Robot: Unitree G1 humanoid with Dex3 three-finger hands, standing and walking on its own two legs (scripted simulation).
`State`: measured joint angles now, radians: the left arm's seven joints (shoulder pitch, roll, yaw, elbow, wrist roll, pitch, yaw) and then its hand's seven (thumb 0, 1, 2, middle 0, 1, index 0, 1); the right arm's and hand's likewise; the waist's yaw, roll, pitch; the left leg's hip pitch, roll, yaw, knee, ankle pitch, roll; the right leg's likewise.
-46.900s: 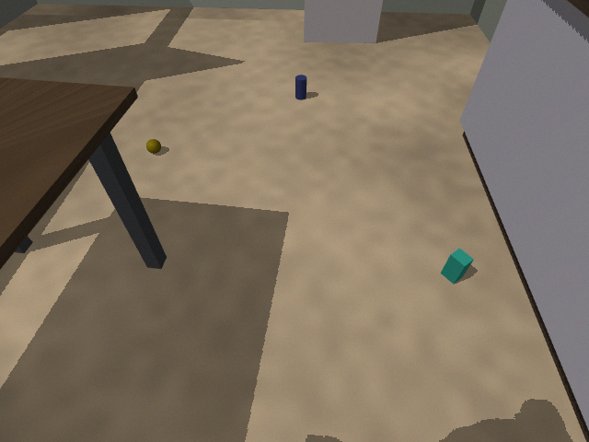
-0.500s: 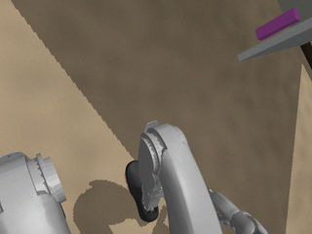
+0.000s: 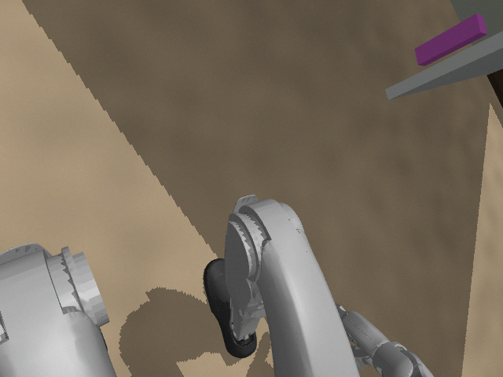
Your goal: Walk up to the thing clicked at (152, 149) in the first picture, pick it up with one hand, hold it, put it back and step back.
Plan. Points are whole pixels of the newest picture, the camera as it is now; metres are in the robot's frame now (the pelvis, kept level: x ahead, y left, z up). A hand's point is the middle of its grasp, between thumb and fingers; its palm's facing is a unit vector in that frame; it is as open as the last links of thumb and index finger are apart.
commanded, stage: settle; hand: left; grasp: from above
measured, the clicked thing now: out of the picture +0.41 +0.42 -0.26
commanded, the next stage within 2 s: lift in 1.04 s
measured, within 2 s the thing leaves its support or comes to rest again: leaves its support in 0.42 s
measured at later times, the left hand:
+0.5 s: hand out of the picture +0.40 +0.41 -0.20, palm faces -0.38 -0.18 -0.91, open 9.6 cm
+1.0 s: hand out of the picture +0.40 +0.42 -0.12, palm faces -0.43 -0.14 -0.89, open 9.6 cm
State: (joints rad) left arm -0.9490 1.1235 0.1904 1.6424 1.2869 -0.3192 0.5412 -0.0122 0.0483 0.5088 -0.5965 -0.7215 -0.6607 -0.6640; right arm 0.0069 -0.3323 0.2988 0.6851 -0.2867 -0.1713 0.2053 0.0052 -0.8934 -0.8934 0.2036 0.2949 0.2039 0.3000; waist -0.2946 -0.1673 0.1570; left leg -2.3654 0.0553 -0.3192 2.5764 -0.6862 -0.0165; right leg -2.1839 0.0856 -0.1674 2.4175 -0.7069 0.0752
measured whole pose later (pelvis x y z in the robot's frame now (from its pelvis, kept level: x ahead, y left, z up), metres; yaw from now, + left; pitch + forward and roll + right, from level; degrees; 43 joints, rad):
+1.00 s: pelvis +0.00 +0.00 +0.03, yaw +4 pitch +30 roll -12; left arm -0.88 0.93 0.16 1.28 1.21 -0.26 0.22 -0.02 0.00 0.46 -0.71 -0.64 -0.78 -0.56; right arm 0.10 -0.30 0.15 0.67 -0.14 -0.02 0.18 0.01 -0.91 -0.89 0.20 0.29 0.20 0.30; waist -0.21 -0.04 0.02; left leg -2.35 0.04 -0.22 2.44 -0.64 0.00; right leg -2.19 0.04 -0.11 2.34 -0.70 0.06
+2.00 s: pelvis -0.01 +0.00 +0.20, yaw +12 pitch +29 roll -7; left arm -0.45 0.66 0.04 0.68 0.99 -0.13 0.01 -0.01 0.01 0.56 -0.60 -0.71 -0.67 -0.68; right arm 0.13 -0.26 -0.01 0.65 0.00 0.05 0.02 0.01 -0.91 -0.90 0.20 0.30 0.20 0.30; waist -0.08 0.04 -0.16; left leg -1.81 0.06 -0.09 1.87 -0.58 0.01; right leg -1.69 0.00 -0.05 1.81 -0.64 0.05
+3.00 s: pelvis +0.07 +0.01 +0.45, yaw +14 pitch +9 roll -1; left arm -0.31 0.39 -0.17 0.85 0.99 0.02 0.14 0.01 0.05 0.51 -0.58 -0.74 -0.66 -0.69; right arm 0.26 -0.25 -0.04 0.75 0.04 -0.02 -0.04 0.01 -0.90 -0.89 0.20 0.30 0.20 0.30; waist -0.04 0.04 -0.08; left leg -0.60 0.05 0.03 0.79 -0.34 0.00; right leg -0.55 -0.02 0.01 0.76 -0.37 0.04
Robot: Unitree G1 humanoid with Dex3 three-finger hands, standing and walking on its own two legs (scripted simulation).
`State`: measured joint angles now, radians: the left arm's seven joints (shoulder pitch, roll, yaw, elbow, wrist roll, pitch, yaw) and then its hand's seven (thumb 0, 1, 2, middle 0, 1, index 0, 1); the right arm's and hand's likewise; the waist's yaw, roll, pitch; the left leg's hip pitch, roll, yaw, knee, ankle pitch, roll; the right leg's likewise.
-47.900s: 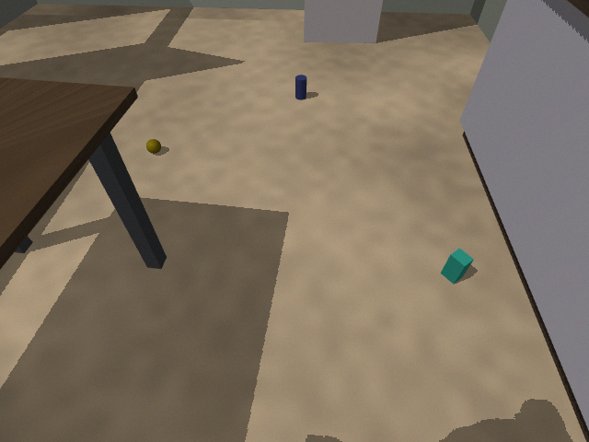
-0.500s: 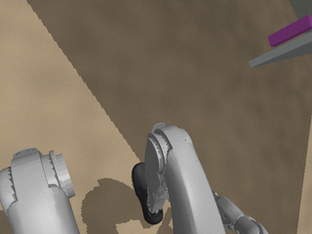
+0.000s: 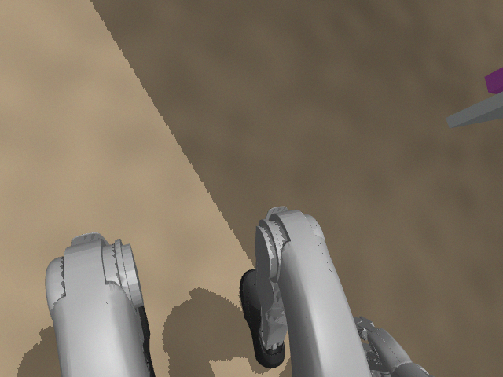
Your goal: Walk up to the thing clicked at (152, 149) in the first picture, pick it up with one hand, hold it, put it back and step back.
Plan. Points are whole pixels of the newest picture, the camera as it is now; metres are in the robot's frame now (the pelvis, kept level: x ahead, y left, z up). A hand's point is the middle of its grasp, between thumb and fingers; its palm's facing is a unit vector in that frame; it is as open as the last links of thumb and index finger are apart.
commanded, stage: settle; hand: left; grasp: from above
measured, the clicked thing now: out of the picture +0.44 +0.39 -0.18
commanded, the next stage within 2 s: lift in 0.04 s
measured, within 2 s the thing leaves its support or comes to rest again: neither
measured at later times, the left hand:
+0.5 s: hand out of the picture +0.41 +0.38 -0.08, palm faces -0.45 -0.13 -0.88, open 9.5 cm
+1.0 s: hand out of the picture +0.34 +0.36 +0.10, palm faces -0.41 -0.15 -0.90, open 9.7 cm
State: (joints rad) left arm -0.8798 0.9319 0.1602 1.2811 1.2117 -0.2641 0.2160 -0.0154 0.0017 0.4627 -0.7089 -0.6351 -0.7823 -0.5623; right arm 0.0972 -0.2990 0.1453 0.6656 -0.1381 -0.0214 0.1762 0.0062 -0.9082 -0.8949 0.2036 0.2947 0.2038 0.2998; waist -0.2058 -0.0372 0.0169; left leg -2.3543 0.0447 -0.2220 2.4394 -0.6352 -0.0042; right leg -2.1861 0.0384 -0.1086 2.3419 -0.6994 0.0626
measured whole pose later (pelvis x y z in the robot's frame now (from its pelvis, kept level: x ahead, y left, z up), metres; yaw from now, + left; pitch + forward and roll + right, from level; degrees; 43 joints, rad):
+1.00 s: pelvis +0.00 +0.00 +0.18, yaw +7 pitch +29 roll -7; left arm -0.45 0.66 0.04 0.68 0.99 -0.13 0.01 -0.01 0.01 0.56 -0.60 -0.71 -0.67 -0.68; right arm 0.13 -0.26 -0.01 0.65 0.00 0.05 0.02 0.01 -0.91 -0.90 0.20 0.30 0.20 0.30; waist -0.08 0.04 -0.16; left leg -1.81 0.06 -0.09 1.87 -0.58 0.01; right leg -1.69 0.00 -0.05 1.81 -0.64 0.05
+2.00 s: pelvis +0.07 +0.01 +0.42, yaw +10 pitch +9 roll -1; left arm -0.31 0.39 -0.17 0.85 0.99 0.02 0.14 0.01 0.05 0.51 -0.58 -0.74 -0.66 -0.69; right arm 0.26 -0.25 -0.04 0.75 0.04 -0.02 -0.04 0.01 -0.90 -0.89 0.20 0.30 0.20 0.30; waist -0.04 0.04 -0.08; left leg -0.60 0.05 0.03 0.79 -0.34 0.00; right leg -0.55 -0.02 0.01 0.76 -0.37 0.04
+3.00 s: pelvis +0.08 +0.00 +0.45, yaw +10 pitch +1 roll +0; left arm -0.25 0.38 -0.22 0.70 1.00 0.02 0.00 0.01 0.01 0.62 -0.53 -0.79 -0.61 -0.76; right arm 0.21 -0.26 -0.04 0.69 0.05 0.07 -0.04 0.01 -0.90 -0.89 0.20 0.29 0.20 0.30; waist 0.00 0.05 -0.02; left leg -0.30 0.04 0.05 0.51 -0.23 -0.01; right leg -0.27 -0.03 0.02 0.52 -0.27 0.03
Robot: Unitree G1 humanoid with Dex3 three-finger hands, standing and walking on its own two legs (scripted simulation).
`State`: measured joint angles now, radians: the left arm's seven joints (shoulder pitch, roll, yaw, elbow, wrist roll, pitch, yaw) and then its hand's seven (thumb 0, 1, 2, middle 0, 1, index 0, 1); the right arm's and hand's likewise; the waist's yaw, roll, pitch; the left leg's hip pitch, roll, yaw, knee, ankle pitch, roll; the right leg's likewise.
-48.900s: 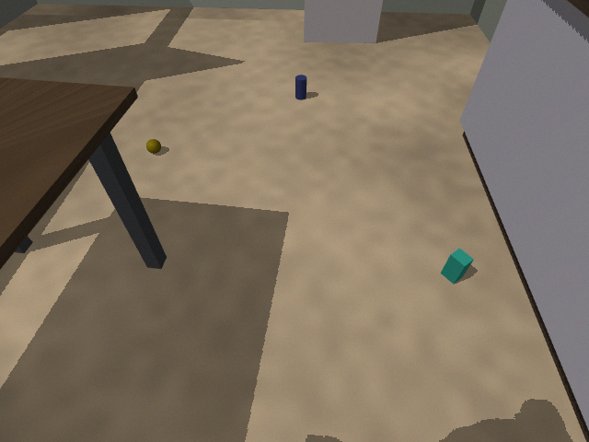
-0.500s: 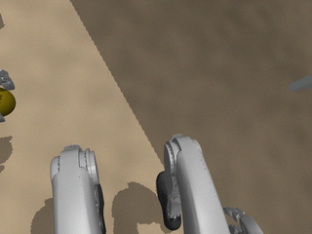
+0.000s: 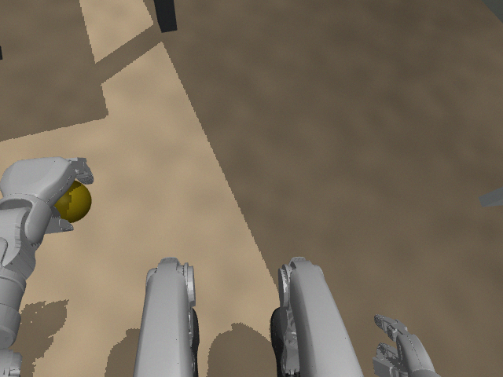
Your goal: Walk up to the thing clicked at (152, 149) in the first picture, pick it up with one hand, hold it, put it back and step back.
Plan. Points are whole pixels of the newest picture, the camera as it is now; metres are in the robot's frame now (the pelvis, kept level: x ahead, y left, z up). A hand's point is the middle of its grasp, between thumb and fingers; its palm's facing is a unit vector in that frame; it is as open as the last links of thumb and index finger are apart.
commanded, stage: lift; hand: left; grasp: from above
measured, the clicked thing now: (66, 201) +0.40 +0.31 -0.11
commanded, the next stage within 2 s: hold in 0.86 s
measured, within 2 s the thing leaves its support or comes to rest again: neither
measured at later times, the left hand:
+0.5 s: hand (2, 185) +0.35 +0.27 +0.10, palm faces -0.45 -0.10 -0.89, open 9.7 cm
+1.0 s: hand out of the picture +0.37 +0.25 +0.17, palm faces -0.44 -0.10 -0.89, open 9.7 cm
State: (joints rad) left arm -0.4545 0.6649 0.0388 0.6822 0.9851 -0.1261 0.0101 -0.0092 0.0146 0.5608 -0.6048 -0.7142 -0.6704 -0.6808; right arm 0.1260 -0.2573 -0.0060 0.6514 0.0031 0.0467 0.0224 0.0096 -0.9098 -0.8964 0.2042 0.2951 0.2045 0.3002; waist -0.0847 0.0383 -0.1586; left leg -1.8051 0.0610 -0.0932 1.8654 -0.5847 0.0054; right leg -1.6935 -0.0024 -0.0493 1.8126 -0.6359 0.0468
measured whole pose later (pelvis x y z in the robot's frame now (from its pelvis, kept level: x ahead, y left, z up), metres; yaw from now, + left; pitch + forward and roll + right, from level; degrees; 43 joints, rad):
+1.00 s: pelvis +0.08 +0.00 +0.24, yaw +3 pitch +9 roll -1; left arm -0.31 0.39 -0.17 0.85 0.99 0.02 0.14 0.01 0.05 0.51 -0.58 -0.74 -0.66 -0.69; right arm 0.26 -0.25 -0.04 0.75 0.04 -0.02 -0.04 0.01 -0.90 -0.89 0.20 0.30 0.20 0.30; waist -0.04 0.04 -0.08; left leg -0.60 0.05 0.03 0.79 -0.34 0.00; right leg -0.55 -0.02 0.01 0.76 -0.37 0.04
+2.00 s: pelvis +0.08 -0.01 +0.27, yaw +3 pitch +1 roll +0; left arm -0.25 0.38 -0.22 0.70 1.00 0.02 0.00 0.01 0.01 0.62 -0.53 -0.79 -0.61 -0.76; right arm 0.21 -0.26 -0.04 0.69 0.05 0.07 -0.04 0.01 -0.90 -0.89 0.20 0.29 0.20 0.30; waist 0.00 0.05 -0.02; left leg -0.30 0.04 0.05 0.51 -0.23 -0.01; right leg -0.27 -0.03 0.02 0.52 -0.27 0.03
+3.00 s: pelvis +0.08 +0.00 +0.28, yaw +2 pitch +0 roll +0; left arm -0.24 0.40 -0.21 0.66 1.00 0.01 -0.03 0.01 -0.03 0.72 -0.50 -0.84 -0.57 -0.81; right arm 0.20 -0.25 -0.04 0.69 0.06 0.07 -0.05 0.01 -0.91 -0.90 0.20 0.29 0.20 0.30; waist 0.01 0.05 -0.01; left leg -0.26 0.04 0.06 0.46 -0.20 -0.01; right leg -0.23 -0.03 0.02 0.46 -0.24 0.03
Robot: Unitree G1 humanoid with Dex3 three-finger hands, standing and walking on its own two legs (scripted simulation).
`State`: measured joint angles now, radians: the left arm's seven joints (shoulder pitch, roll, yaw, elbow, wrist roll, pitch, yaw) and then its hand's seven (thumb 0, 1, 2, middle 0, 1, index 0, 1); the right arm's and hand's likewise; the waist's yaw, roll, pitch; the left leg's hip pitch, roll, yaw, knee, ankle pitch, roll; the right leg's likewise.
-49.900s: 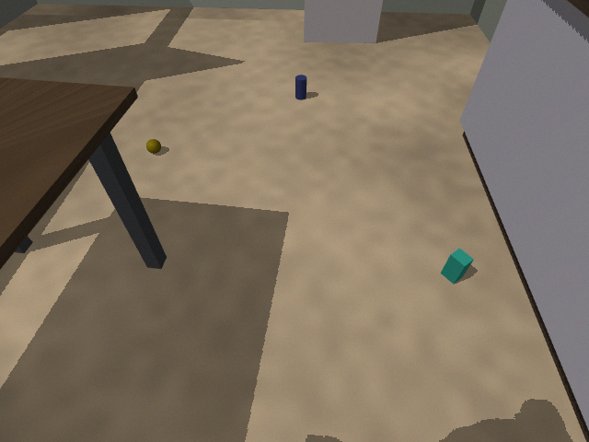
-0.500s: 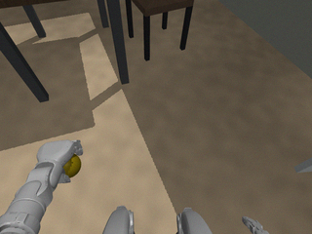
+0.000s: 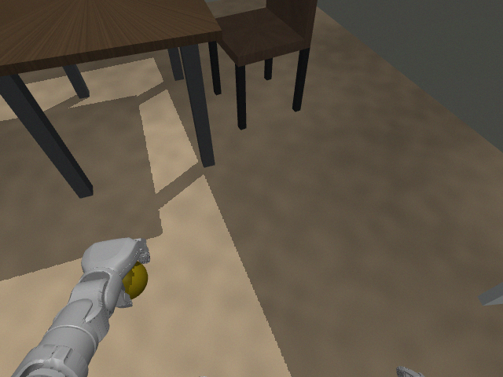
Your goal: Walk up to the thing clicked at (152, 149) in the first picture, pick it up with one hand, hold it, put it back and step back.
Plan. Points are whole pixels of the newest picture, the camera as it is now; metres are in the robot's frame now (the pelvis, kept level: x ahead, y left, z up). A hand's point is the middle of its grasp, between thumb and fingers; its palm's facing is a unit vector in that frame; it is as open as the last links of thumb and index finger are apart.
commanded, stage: hold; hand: left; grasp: from above
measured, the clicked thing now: (126, 279) +0.32 +0.24 -0.11
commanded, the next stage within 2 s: crouch in 1.86 s
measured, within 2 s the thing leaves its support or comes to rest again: neither
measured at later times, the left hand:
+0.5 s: hand (121, 264) +0.32 +0.23 -0.04, palm faces -0.46 -0.06 -0.88, open 9.7 cm
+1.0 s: hand (122, 276) +0.29 +0.21 -0.02, palm faces -0.46 -0.06 -0.89, open 9.8 cm
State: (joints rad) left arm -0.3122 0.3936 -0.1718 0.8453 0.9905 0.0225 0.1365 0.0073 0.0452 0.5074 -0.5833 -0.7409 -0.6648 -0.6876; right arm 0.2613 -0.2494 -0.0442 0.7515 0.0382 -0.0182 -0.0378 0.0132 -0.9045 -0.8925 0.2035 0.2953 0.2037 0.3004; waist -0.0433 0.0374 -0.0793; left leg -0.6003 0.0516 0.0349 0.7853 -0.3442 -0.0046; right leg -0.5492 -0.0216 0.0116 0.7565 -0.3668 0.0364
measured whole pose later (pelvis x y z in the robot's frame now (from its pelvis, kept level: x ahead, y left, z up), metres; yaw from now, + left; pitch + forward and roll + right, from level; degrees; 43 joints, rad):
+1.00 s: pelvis +0.00 -0.01 +0.03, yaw +0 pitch +1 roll +0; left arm -0.25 0.38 -0.22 0.70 1.00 0.02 0.00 0.01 0.01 0.62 -0.53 -0.79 -0.61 -0.76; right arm 0.21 -0.26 -0.04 0.69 0.05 0.07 -0.04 0.01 -0.90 -0.89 0.20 0.29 0.20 0.30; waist 0.00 0.05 -0.02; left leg -0.30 0.04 0.05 0.51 -0.23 -0.01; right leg -0.27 -0.03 0.02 0.52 -0.27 0.03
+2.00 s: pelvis +0.00 -0.01 +0.03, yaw +0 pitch +0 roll +0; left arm -0.24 0.40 -0.21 0.66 1.00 0.01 -0.03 0.01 -0.03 0.72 -0.50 -0.84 -0.57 -0.81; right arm 0.20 -0.25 -0.04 0.69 0.06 0.07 -0.05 0.01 -0.91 -0.90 0.20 0.29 0.20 0.30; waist 0.01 0.05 -0.01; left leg -0.26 0.04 0.06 0.46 -0.20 -0.01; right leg -0.23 -0.03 0.02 0.46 -0.24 0.03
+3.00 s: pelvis -0.06 +0.00 -0.24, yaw -2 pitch +36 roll -5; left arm -0.71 0.59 0.07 1.25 1.22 -0.19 0.36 0.00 -0.01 0.66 -0.52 -0.83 -0.61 -0.80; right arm 0.20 -0.23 -0.04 0.76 -0.08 -0.05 0.04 0.01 -0.90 -0.89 0.21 0.29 0.21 0.30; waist -0.15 0.05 -0.19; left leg -1.86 0.05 -0.06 1.83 -0.61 0.00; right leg -1.76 -0.02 -0.02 1.80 -0.67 0.05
